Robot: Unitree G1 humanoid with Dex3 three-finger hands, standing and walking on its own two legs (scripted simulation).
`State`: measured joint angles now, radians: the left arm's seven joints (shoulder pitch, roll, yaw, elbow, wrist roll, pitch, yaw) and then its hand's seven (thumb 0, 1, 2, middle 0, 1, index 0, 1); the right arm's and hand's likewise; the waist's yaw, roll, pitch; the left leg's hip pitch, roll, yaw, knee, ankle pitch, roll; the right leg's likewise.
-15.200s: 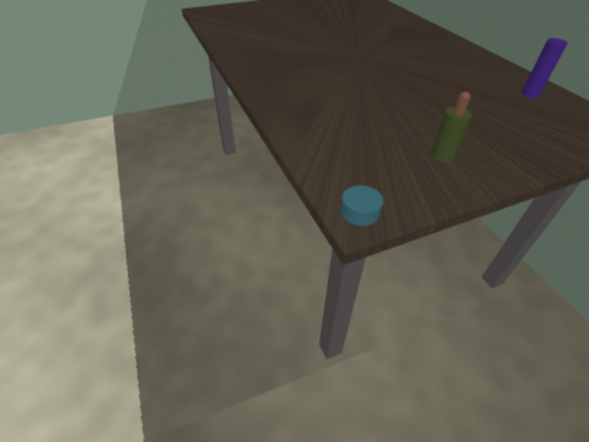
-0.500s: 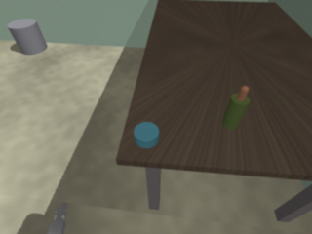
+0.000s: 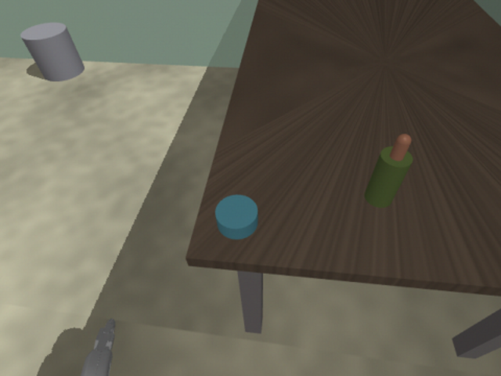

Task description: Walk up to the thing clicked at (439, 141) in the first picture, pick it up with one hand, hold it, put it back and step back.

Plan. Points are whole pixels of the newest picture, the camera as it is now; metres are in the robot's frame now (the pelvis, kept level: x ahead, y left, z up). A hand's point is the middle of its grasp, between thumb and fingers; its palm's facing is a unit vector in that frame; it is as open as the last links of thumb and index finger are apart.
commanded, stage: go down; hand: right
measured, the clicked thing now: (390, 169) +0.51 -0.22 +0.05
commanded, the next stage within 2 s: approach in 1.62 s
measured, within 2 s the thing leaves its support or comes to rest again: neither
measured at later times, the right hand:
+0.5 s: hand out of the picture +0.37 -0.39 +0.15, palm faces +0.22 +0.98 +0.01, open 17.5 cm
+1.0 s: hand out of the picture +0.40 -0.40 +0.15, palm faces +0.23 +0.97 +0.00, open 17.5 cm
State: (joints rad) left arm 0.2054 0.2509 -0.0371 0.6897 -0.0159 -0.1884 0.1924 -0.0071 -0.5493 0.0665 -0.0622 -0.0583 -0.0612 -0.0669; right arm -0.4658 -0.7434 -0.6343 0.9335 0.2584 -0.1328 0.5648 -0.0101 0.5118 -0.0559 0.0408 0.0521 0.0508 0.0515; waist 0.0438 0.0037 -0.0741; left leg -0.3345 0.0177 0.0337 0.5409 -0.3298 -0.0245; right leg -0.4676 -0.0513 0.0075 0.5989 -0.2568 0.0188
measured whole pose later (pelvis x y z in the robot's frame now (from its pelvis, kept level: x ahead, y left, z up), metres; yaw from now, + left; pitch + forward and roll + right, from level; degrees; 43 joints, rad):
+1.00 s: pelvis -0.01 -0.01 -0.01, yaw +1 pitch +12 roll +3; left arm 0.24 0.25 -0.07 0.58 -0.01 -0.19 0.16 -0.01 -0.55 0.07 -0.06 -0.05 -0.05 -0.06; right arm -0.71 -0.91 -0.64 1.14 0.17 -0.13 0.55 -0.01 0.55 -0.05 0.04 0.05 0.05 0.05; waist 0.10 0.01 -0.10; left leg -0.48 0.01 0.03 0.64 -0.36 -0.04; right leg -0.63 -0.06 0.01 0.73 -0.31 0.00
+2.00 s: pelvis -0.01 -0.01 -0.02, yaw +1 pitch +14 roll +3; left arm 0.24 0.26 -0.05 0.53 0.00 -0.19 0.14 -0.01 -0.56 0.07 -0.06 -0.05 -0.05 -0.07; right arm -0.77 -0.89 -0.55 1.21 0.17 -0.15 0.55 -0.01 0.50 -0.05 0.05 0.04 0.05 0.04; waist 0.11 0.01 -0.12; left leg -0.58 0.01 0.04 0.73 -0.39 -0.04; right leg -0.73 -0.06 0.02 0.81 -0.33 0.01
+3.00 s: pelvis -0.02 +0.00 -0.05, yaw +3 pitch +18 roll +3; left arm 0.33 0.24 0.03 0.18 0.03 -0.01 -0.01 -0.01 -0.56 0.07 -0.06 -0.05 -0.05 -0.07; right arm -0.85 -0.51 -0.47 1.08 0.04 -0.27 0.09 -0.01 0.42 -0.04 0.06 0.04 0.05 0.04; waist 0.18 -0.01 -0.13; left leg -0.81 -0.02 0.01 0.95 -0.46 -0.03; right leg -0.93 -0.09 0.01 0.99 -0.39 0.02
